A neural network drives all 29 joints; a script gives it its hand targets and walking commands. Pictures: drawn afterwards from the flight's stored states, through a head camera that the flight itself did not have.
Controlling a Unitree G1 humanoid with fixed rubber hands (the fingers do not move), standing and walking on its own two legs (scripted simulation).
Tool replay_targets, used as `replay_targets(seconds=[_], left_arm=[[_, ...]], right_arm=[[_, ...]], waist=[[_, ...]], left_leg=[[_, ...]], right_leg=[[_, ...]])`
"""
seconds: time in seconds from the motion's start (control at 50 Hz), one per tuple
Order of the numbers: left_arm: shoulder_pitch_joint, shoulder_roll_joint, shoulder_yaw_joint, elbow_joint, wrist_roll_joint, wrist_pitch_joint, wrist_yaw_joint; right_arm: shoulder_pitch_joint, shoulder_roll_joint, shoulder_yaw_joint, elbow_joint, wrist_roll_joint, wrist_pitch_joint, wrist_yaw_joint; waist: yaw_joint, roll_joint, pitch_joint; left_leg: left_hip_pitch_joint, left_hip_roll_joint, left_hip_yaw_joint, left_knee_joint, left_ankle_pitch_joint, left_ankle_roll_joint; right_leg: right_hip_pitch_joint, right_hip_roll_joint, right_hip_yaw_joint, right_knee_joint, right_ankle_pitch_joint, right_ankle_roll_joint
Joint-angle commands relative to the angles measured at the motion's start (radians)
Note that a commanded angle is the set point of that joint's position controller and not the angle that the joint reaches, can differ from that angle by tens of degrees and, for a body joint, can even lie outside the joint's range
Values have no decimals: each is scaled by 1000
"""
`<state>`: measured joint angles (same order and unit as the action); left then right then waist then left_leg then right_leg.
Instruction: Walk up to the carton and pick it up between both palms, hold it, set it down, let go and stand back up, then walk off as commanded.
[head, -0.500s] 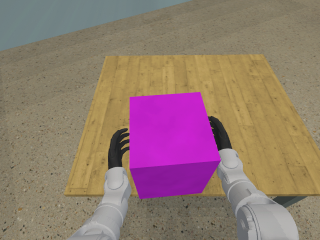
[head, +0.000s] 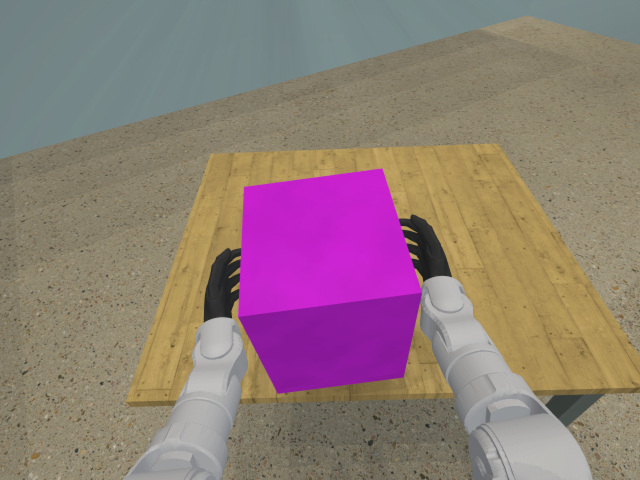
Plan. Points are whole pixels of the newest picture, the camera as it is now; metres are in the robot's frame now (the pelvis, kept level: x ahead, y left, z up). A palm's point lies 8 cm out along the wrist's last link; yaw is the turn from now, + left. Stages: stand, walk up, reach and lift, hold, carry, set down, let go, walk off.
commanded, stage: reach and lift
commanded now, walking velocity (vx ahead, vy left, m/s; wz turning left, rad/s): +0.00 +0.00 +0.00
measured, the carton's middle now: (327, 286) +0.41 +0.00 +0.02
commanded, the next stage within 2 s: hold in 2.00 s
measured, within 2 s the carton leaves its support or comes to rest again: neither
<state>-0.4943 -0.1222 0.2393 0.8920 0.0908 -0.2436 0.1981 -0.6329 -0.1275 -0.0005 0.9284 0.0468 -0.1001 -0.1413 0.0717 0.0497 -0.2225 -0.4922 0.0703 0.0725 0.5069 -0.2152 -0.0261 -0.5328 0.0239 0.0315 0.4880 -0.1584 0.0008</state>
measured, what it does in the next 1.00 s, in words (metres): stands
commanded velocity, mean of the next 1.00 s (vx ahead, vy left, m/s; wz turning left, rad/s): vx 0.00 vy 0.00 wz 0.00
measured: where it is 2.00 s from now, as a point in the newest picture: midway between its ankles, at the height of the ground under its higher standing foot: outside the picture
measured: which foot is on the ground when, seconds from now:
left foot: down 0.00-1.00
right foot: down 0.00-1.00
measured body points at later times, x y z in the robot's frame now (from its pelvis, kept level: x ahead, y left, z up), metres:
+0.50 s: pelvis +0.00 +0.00 +0.01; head -0.01 -0.02 +0.46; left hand +0.39 +0.15 +0.13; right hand +0.42 -0.14 +0.13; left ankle +0.01 +0.14 -0.73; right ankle +0.04 -0.11 -0.73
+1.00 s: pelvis +0.00 +0.00 +0.01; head -0.04 +0.00 +0.46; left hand +0.38 +0.15 +0.16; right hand +0.40 -0.14 +0.16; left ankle +0.01 +0.14 -0.73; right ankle +0.04 -0.11 -0.73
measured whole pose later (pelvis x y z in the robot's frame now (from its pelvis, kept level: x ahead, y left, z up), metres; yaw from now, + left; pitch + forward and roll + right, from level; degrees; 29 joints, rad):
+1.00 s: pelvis +0.00 +0.00 +0.01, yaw +0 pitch +1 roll +0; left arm -0.62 -0.05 0.24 0.53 0.10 0.35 0.09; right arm -0.68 -0.08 -0.06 0.64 0.08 0.30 -0.24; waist 0.03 0.01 -0.13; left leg -0.25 0.06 0.07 0.43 -0.20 -0.03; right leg -0.30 0.02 0.03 0.43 -0.15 0.00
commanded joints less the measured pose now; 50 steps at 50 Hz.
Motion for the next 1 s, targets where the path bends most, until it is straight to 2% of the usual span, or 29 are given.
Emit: replay_targets(seconds=[0.0, 0.02, 0.04, 0.06, 0.1, 0.12, 0.14, 0.16, 0.18, 0.2, 0.22, 0.26, 0.3, 0.38, 0.42, 0.44, 0.48, 0.5, 0.52, 0.58, 0.6, 0.64, 0.7, 0.72, 0.74, 0.78, 0.88, 0.9, 0.98], left_arm=[[-859, -551, -390, -291, 5, 62, -140], [-920, -568, -448, -347, -42, 59, -133], [-982, -551, -430, -377, -44, 75, -125], [-974, -541, -410, -360, -39, 99, -127], [-955, -550, -418, -326, -55, 124, -134], [-908, -532, -395, -282, -37, 154, -138], [-937, -544, -407, -336, -47, 168, -144], [-948, -494, -373, -320, -22, 191, -149], [-911, -496, -332, -296, -14, 209, -154], [-886, -514, -353, -296, -40, 240, -162], [-911, -528, -337, -333, -19, 246, -165], [-869, -525, -345, -352, -24, 283, -175], [-900, -518, -331, -348, -6, 318, -201], [-823, -551, -379, -494, -25, 358, -215], [-728, -542, -378, -421, -9, 412, -221], [-785, -534, -402, -526, -15, 421, -222], [-730, -505, -359, -477, 0, 466, -235], [-711, -493, -345, -510, 17, 480, -244], [-725, -474, -309, -452, 51, 499, -249], [-728, -542, -390, -502, 9, 535, -251], [-724, -562, -420, -565, -6, 533, -243], [-739, -560, -396, -577, 8, 551, -242], [-777, -517, -337, -457, 41, 585, -253], [-810, -521, -338, -501, 30, 588, -265], [-804, -505, -338, -527, 37, 591, -256], [-789, -518, -364, -548, 20, 595, -249], [-789, -521, -377, -579, 13, 609, -250], [-810, -528, -387, -557, 5, 609, -250], [-809, -515, -331, -515, 50, 658, -269]], right_arm=[[-563, 889, 319, -257, -16, 28, 126], [-605, 928, 340, -300, -13, 35, 124], [-562, 931, 323, -228, -14, 61, 127], [-598, 912, 302, -237, -23, 71, 123], [-713, 948, 379, -346, 22, 80, 118], [-666, 932, 344, -331, 11, 105, 115], [-701, 948, 374, -365, 32, 109, 112], [-632, 909, 312, -271, 12, 143, 109], [-650, 923, 329, -276, 21, 157, 110], [-675, 928, 360, -336, 42, 164, 103], [-647, 909, 294, -267, 23, 164, 105], [-649, 921, 332, -356, 57, 185, 89], [-665, 900, 293, -316, 49, 200, 76], [-679, 945, 392, -493, 105, 202, 57], [-719, 910, 397, -553, 117, 223, 43], [-667, 914, 425, -551, 123, 239, 44], [-656, 891, 405, -549, 124, 270, 33], [-665, 887, 395, -584, 122, 273, 28], [-610, 839, 332, -456, 89, 300, 40], [-735, 876, 369, -605, 118, 278, 40], [-701, 881, 382, -632, 131, 277, 41], [-722, 847, 366, -624, 137, 291, 34], [-725, 837, 282, -475, 88, 317, 49], [-838, 872, 309, -601, 99, 294, 56], [-783, 867, 311, -558, 97, 309, 54], [-802, 852, 326, -605, 112, 303, 57], [-788, 854, 343, -626, 127, 306, 43], [-793, 845, 306, -572, 118, 316, 46], [-831, 822, 252, -540, 94, 332, 54]], waist=[[-31, -145, -329], [-36, -175, -375], [-48, -154, -356], [-55, -193, -338], [6, -199, -414], [-30, -217, -357], [1, -195, -396], [-42, -217, -319], [-5, -235, -296], [6, -235, -313], [-29, -184, -307], [-32, -207, -309], [-73, -170, -264], [-58, -186, -403], [-66, -180, -327], [-62, -156, -384], [-60, -180, -299], [-52, -206, -318], [-64, -155, -201], [-64, -137, -304], [-93, -131, -340], [-91, -113, -328], [-93, -132, -131], [-62, -172, -244], [-51, -159, -236], [-60, -136, -285], [-88, -114, -299], [-105, -98, -285], [-93, -114, -186]], left_leg=[[128, -116, -75, -147, -6, 38], [134, -113, -83, -144, -16, 47], [152, -118, -88, -145, -46, 47], [158, -111, -92, -144, -48, 47], [126, -124, -80, -123, -41, 58], [121, -133, -87, -144, -88, 60], [143, -128, -77, -124, -1, 56], [135, -126, -83, -155, -75, 56], [142, -131, -83, -164, -100, 65], [171, -127, -74, -151, -32, 65], [177, -129, -75, -156, -8, 55], [212, -137, -73, -152, 46, 47], [191, -140, -75, -152, 40, 40], [240, -152, -76, -121, 210, 34], [230, -151, -80, -144, 169, 32], [297, -148, -81, -141, 230, 17], [280, -152, -73, -162, 139, 37], [304, -140, -69, -157, 174, 36], [291, -140, -73, -194, 92, 38], [335, -135, -67, -162, 180, 28], [375, -137, -72, -145, 236, 10], [382, -135, -69, -138, 271, 6], [336, -125, -62, -190, 47, 29], [337, -132, -55, -179, 55, 41], [352, -131, -57, -190, 70, 42], [369, -127, -57, -160, 160, 24], [386, -123, -71, -149, 216, 15], [392, -131, -58, -145, 196, 10], [361, -120, -54, -191, 76, 33]], right_leg=[[471, 24, -13, -143, 68, 5], [455, 20, -17, -135, 34, 16], [425, 19, -18, -147, -39, 9], [408, 20, -27, -154, -48, 4], [462, 12, -6, -131, -17, 22], [475, 8, -16, -156, -41, 19], [518, 15, -15, -132, 59, 18], [500, 10, -10, -152, -21, 26], [498, 9, -1, -169, -89, 33], [518, 14, -4, -159, -4, 36], [520, 11, -9, -157, 26, 27], [570, 9, -9, -151, 124, 40], [585, 7, -16, -153, 159, 42], [714, 21, -16, -112, 399, 49], [704, 15, -21, -133, 382, 54], [749, 23, -19, -129, 439, 53], [716, 23, -20, -145, 338, 58], [723, 15, -23, -138, 388, 59], [656, 15, -24, -164, 263, 54], [659, 26, -43, -166, 268, 40], [668, 41, -55, -151, 310, 40], [667, 44, -47, -155, 325, 34], [543, 28, -61, -198, 56, 43], [597, 31, -60, -204, 61, 45], [596, 29, -58, -199, 70, 37], [622, 35, -53, -181, 187, 37], [634, 42, -64, -176, 236, 42], [609, 38, -55, -178, 203, 37], [590, 32, -75, -200, 75, 31]])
